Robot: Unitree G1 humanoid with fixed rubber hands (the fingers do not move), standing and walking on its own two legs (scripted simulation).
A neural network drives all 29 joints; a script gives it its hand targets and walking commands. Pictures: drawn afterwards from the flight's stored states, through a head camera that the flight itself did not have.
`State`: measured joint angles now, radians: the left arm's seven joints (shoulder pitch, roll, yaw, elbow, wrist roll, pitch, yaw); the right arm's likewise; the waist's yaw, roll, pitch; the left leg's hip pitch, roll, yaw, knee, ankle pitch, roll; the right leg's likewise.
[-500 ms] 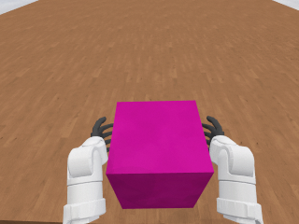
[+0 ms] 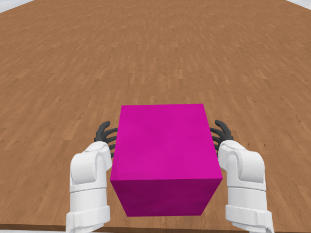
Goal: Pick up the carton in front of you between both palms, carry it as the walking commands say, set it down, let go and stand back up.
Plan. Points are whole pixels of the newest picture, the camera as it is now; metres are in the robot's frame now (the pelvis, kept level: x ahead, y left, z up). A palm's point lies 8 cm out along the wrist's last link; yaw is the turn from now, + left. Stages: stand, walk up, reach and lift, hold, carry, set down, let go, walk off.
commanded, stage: carry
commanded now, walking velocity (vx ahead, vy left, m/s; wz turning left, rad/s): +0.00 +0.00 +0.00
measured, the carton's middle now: (163, 163) +0.32 +0.00 +0.05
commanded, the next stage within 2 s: none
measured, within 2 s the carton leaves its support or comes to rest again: neither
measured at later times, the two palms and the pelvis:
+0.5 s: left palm (104, 130) +0.35 +0.15 +0.15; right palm (226, 130) +0.35 -0.16 +0.15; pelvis +0.03 -0.01 -0.01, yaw +1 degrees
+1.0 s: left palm (114, 85) +0.58 +0.16 +0.13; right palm (203, 87) +0.56 -0.14 +0.14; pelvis +0.23 +0.03 +0.00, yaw +1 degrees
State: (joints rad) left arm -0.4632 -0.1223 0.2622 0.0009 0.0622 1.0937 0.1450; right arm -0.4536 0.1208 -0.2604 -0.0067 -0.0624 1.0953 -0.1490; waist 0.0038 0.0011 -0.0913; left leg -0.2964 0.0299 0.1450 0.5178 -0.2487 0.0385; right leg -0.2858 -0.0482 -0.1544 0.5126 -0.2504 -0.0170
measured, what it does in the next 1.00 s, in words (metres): walks ahead: left foot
